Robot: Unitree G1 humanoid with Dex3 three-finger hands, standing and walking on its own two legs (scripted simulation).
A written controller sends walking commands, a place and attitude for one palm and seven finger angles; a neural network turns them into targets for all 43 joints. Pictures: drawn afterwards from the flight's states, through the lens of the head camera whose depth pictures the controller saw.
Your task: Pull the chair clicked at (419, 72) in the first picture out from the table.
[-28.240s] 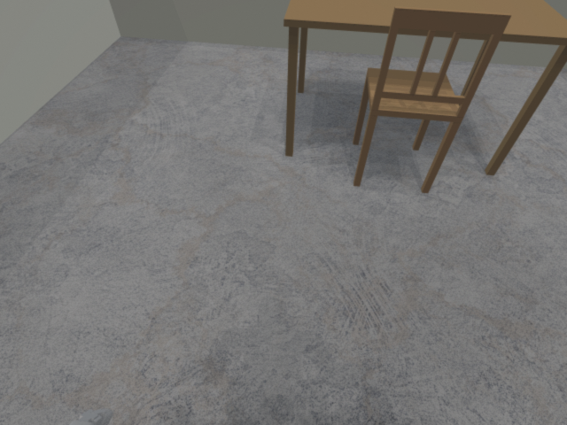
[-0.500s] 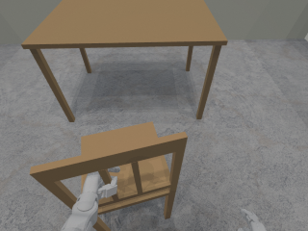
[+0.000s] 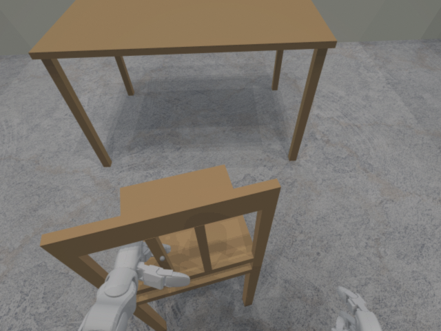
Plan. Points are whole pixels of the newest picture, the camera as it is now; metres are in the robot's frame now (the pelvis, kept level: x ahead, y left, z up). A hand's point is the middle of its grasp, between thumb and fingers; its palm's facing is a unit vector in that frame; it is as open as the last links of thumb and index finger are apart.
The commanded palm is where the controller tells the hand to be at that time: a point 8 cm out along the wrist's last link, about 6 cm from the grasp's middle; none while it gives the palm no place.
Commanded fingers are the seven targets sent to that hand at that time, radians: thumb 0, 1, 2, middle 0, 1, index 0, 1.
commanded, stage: open the thumb and straighten the fingers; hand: left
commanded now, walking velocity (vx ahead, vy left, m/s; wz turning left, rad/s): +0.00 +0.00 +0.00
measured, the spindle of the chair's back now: (162, 259) +0.29 +0.13 -0.09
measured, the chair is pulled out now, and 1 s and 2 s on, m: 0.63 0.63 0.63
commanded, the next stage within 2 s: draw the fingers out of the gap in 0.32 s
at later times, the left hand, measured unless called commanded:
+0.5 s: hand (161, 270) +0.25 +0.12 -0.04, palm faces -0.01 -0.99 -0.14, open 17.4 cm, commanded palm +0.22 +0.17 -0.02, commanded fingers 0.00 -0.55 0.20 0.00 0.00 0.00 0.00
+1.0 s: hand (151, 317) +0.17 +0.13 -0.04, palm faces +0.01 -0.99 -0.15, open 17.5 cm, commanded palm +0.14 +0.18 -0.02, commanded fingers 0.00 -0.55 0.20 0.00 0.00 0.00 0.00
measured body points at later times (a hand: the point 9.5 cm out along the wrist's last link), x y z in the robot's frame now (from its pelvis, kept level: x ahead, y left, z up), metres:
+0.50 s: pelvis +0.01 +0.00 -0.01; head +0.04 -0.02 +0.44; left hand +0.24 +0.17 -0.03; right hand +0.17 -0.24 -0.10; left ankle -0.01 +0.13 -0.71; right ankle +0.01 -0.12 -0.71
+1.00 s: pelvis +0.00 -0.01 -0.02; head +0.03 -0.02 +0.43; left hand +0.16 +0.18 -0.03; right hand +0.19 -0.24 -0.09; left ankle -0.01 +0.13 -0.71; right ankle +0.01 -0.12 -0.71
